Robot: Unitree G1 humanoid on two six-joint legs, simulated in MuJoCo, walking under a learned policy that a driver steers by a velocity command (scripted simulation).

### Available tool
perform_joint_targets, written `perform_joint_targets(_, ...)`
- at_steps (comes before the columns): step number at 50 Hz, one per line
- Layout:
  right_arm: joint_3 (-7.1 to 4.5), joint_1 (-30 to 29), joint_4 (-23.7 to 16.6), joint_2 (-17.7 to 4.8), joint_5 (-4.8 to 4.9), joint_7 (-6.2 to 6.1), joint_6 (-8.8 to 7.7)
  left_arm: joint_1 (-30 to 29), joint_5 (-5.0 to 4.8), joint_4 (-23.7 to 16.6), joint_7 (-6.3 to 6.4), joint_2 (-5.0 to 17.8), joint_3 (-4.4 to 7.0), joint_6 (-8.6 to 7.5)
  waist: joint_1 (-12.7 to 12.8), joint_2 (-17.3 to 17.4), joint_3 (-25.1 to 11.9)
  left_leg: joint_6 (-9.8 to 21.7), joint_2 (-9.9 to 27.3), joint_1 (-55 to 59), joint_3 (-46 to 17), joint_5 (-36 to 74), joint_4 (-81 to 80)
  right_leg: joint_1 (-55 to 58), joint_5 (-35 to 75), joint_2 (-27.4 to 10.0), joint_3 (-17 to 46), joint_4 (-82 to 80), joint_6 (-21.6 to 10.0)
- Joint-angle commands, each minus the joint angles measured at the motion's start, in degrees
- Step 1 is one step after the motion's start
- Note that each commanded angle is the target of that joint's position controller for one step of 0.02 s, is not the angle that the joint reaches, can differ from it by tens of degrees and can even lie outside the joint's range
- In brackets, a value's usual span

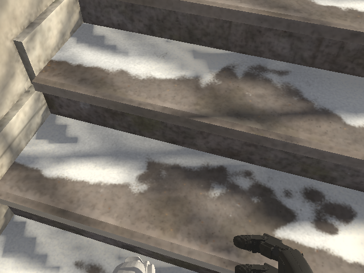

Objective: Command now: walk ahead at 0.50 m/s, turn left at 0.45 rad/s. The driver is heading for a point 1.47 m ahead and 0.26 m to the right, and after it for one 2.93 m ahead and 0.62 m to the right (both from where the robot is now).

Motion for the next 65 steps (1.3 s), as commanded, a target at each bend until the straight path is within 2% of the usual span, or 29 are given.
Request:
perform_joint_targets(1, -7.98, 16.52, -0.93, -15.33, -1.1, 0.28, -1.5, -0.32, -0.82, -4.06, 0.17, 20.56, 4.08, -1.74, -17.02, -9.41, -15.45, 6.79, -10.54, 45.97, -6.4, -1.41, -24.21, -7.1, 98.78, -10.68, 9.0, 24.45, -10.89)
perform_joint_targets(2, -10.67, 22.02, 0.68, -23.16, -1.18, -0.96, 0.46, 2.44, 0.21, -8.16, -1.38, 12.53, 2.33, -3.87, -14.03, 7.66, -22.35, 13.84, 1.14, 66.32, -37.21, -12.48, -37.65, -31.09, 67.44, -2.38, 11.57, 44.41, -6.41)
perform_joint_targets(3, -10.75, 23.88, 2.79, -24.03, -1.27, -2.54, 1.89, -1.09, 1.64, -6.85, -4.03, 9.14, 2.36, -5.88, -12.39, 15.29, -29.95, 17.3, 10.69, 68.82, -67.56, -20.51, -63.79, -37.37, 10.75, 10.56, 22.72, 68.56, -3.79)
perform_joint_targets(5, -7.99, 22.55, 7.4, -15.89, -2.49, -1.65, -0.56, -10.2, -2.51, -11.35, -5.16, 3.45, 3.25, -5.8, -8.23, 6.52, -17.8, 5.04, 11.17, 53.77, -56.29, -21.61, -63.41, -45.56, 8.88, 8.67, 32.19, 91.03, -6.94)
perform_joint_targets(7, -5.16, 18.7, 12.43, -6.09, -3.36, -0.21, -2.73, -22.01, -0.87, -18.53, -3.82, 0.09, 1.93, -5.61, -4.48, 2.01, -4.36, 0.44, 8.33, 39.85, -39.8, -13.55, -57.0, -57.52, 10.61, 6.87, 31.47, 104.08, -12.35)
perform_joint_targets(10, -4.51, 21.59, 18.02, -3.17, -2.95, 0.19, -3.47, -16.31, -0.3, -19.05, -5.51, -4.84, -1.69, -5.55, 0.02, 1.59, -1.2, -6.67, 3.67, 42.17, -24.26, 3.94, -55.32, -71.35, 16.32, 8.49, 35.98, 108.36, -16.53)
perform_joint_targets(13, -3.4, 16.3, 17.69, -4.13, -3.49, -0.45, -3.01, -16.34, -1.16, -18.95, -5.87, -0.55, -1.87, -3.58, 3.5, 3.63, 0.16, -8.57, -0.39, 34.51, -11.82, 9.23, -60.14, -71.9, 23.88, 8.12, 30.68, 94.46, -12.85)
perform_joint_targets(16, -2.88, 26.95, 23.17, -5.98, -5.69, -0.94, -1.91, -18.81, -1.15, -18.94, -4.88, -5.26, -3.37, -1.77, 0.49, 9.08, 0.88, -7.41, 2.69, 41.89, -16.83, 8.12, -59.02, -90.4, 20.02, 9.51, 28.45, 121.89, -9.71)
perform_joint_targets(22, -3.59, 34.7, 26.3, -8.74, -2.91, -4.9, -1.51, -41.1, 0.17, -29.68, -4.78, -6.07, -6.37, -2.63, -5.87, 9.29, 2.25, -2.47, 5.14, 47.04, -20.15, 12.75, -72.52, -91.89, 13.36, 5.52, 14.49, 95.74, -4.62)
perform_joint_targets(27, -5.34, 36.36, 27.03, -14.0, -2.84, -5.46, -1.44, -42.04, 0.28, -30.04, -5.82, -4.0, -4.74, -3.11, -1.81, 12.93, -8.82, -1.05, 6.81, 58.74, -10.14, 97.31, -68.95, -53.34, -2.77, 11.76, 5.44, 64.69, -11.07)
perform_joint_targets(29, -6.5, 30.83, 25.42, -18.52, -1.78, -5.4, -2.09, -24.58, -0.21, -24.27, -5.5, 5.31, -0.49, -2.14, 8.03, 21.15, -11.48, 1.58, 9.86, 70.3, -12.82, 117.88, -54.5, -43.0, -11.58, 13.87, 13.54, 47.85, -13.33)
perform_joint_targets(30, -6.79, 25.01, 22.66, -19.29, -2.53, -5.21, -2.97, -12.24, 1.49, -19.65, -5.59, 9.18, 1.23, -1.62, 14.0, 18.78, -17.57, 2.95, 8.52, 62.75, -12.61, 113.47, -40.53, -26.37, -9.0, 8.98, 26.69, 42.73, -15.79)
perform_joint_targets(32, -6.26, 22.36, 20.35, -9.81, -3.59, -0.81, -6.25, -0.19, 4.59, -10.96, -3.06, 13.48, 3.29, 0.22, 10.05, -16.83, -22.42, -1.13, -14.24, 25.48, -21.92, 18.49, 10.43, -5.12, -15.44, -7.75, 83.91, 2.76, -29.32)
perform_joint_targets(35, -4.66, 11.79, 7.94, -5.16, -2.74, 1.69, -6.76, -11.8, 2.24, -5.63, -3.93, -3.95, -1.66, -1.66, -3.6, 2.81, 2.82, 1.85, -9.04, 8.74, -22.15, 14.52, 32.38, -34.68, -14.85, -2.84, 55.38, 8.29, -18.86)
perform_joint_targets(37, -3.01, 16.09, 6.61, -1.57, -3.51, 0.82, -5.03, -13.3, 2.85, -3.25, -5.0, -6.83, -2.31, -1.91, -8.31, 3.84, 2.37, 1.5, -6.57, 4.63, -18.85, 12.71, 38.01, -35.86, -4.08, 1.29, 42.82, 9.39, -14.77)
perform_joint_targets(39, -2.11, 20.14, 7.74, -1.73, -2.12, -0.45, -4.31, -12.64, 2.57, -3.15, -6.06, -2.92, -1.43, -1.46, -9.52, 3.89, 2.36, -0.23, -4.52, -0.35, -16.93, 11.4, 35.84, -34.76, 3.56, 2.7, 34.79, 9.28, -12.86)
perform_joint_targets(43, -0.59, 7.74, 3.08, -2.51, -4.84, -2.32, -4.74, -10.61, 1.73, -3.43, -5.62, 0.98, -1.03, -2.04, -7.12, 2.36, 2.36, -6.24, -1.39, 3.55, -7.66, 23.92, 18.56, -44.64, 9.56, 6.07, 32.28, 6.44, -11.99)
perform_joint_targets(46, -1.5, 6.66, 3.6, -3.33, -3.26, -4.09, -5.23, -0.25, 1.43, -1.17, -4.16, 4.02, 0.11, -1.82, -2.49, -3.28, -3.23, -8.29, -1.37, -4.65, -5.99, 23.05, 23.55, -28.8, 18.16, 2.41, 38.56, 9.35, -15.11)
perform_joint_targets(50, 0.65, -18.11, -7.91, -0.68, -2.11, -2.77, -7.71, 14.59, -0.84, 2.05, -1.97, 3.26, 1.25, -0.51, 6.59, -5.58, 3.29, -9.63, 0.28, -37.82, -7.72, 2.86, 24.02, 3.19, 13.67, -3.89, 51.64, 6.7, -16.65)
perform_joint_targets(53, 3.05, -20.57, -13.47, 1.12, -3.24, -1.46, -7.76, 7.96, -3.8, -1.38, 0.97, 3.91, 2.65, 1.4, 1.23, -5.58, 3.37, -8.09, 2.18, -5.71, -7.51, -9.94, -2.87, -16.62, 20.61, -5.99, 45.58, -9.51, -16.25)
perform_joint_targets(54, 1.73, -16.62, -12.78, -0.49, -4.06, -1.42, -6.9, 4.32, -2.34, -2.25, 1.12, 3.55, 2.31, 1.91, -2.37, -3.78, 0.51, -7.81, -1.01, 14.4, -2.38, -10.29, -12.04, -23.46, 32.78, -1.85, 40.4, -9.15, -14.7)
perform_joint_targets(55, -1.84, -5.49, -10.97, -5.87, -2.23, -2.36, -7.24, 5.92, -0.52, -2.3, 0.04, 7.86, 2.87, -0.12, -7.36, -13.13, -8.04, -5.94, -7.61, 32.74, 1.5, -12.34, -10.11, -23.04, 70.44, -2.18, 40.29, -2.42, -15.28)
perform_joint_targets(56, -6.59, 12.58, -5.75, -15.5, -0.87, -3.31, -7.19, -0.75, 0.44, -3.72, -0.99, 10.74, 3.41, -1.45, -16.25, -15.9, -15.28, -2.48, -4.58, 44.41, -9.86, -11.08, -11.61, -19.63, 99.05, 0.47, 36.08, 16.7, -13.1)
perform_joint_targets(57, -9.34, 26.22, -1.52, -23.55, -2.52, -3.69, -7.4, -5.01, -0.77, -6.41, -1.13, 12.16, 4.72, -2.86, -20.59, -4.22, -29.52, 3.46, 5.85, 63.39, -33.43, -15.95, -24.72, -28.76, 93.92, 5.52, 33.53, 36.79, -11.23)
perform_joint_targets(58, -10.77, 32.92, 2.14, -28.65, -3.5, -4.54, -6.53, -4.3, 0.36, -9.4, -2.62, 5.21, 3.7, -4.46, -17.35, 22.46, -37.04, 10.03, 16.8, 77.69, -63.5, -16.89, -53.5, -41.13, 32.83, 14.36, 33.84, 58.9, -8.58)
perform_joint_targets(59, -9.78, 27.61, 3.65, -24.26, -4.22, -6.65, -5.81, -4.84, 1.06, -11.11, -4.47, 3.24, 4.49, -4.2, -12.5, 28.24, -31.87, 9.26, 20.74, 71.34, -77.24, -13.22, -64.35, -47.72, 12.3, 16.25, 39.61, 81.07, -6.75)
perform_joint_targets(60, -9.14, 22.18, 5.92, -18.78, -1.9, -7.14, -4.26, -8.73, -0.36, -14.26, -5.33, 2.72, 4.67, -4.06, -8.56, 19.77, -18.85, 3.94, 19.12, 60.75, -63.9, -15.01, -61.31, -51.82, 13.17, 12.68, 35.38, 88.6, -6.89)
perform_joint_targets(63, -5.02, 20.03, 14.11, -0.72, -6.64, -4.47, -3.47, -15.18, -2.53, -17.15, -4.79, -2.21, 2.85, -1.91, -2.86, 3.42, -0.91, -1.82, 13.43, 39.16, -28.97, -3.1, -49.16, -57.76, 16.25, 8.71, 32.29, 98.85, -12.96)
perform_joint_targets(65, -6.1, 19.07, 17.63, -2.81, -5.67, -2.64, -4.03, -10.18, -3.01, -17.01, -4.51, -4.23, 1.99, -0.81, 1.29, 5.61, 2.15, -4.39, 11.99, 39.84, -20.93, -0.77, -55.86, -63.81, 14.35, 9.3, 33.38, 103.82, -14.46)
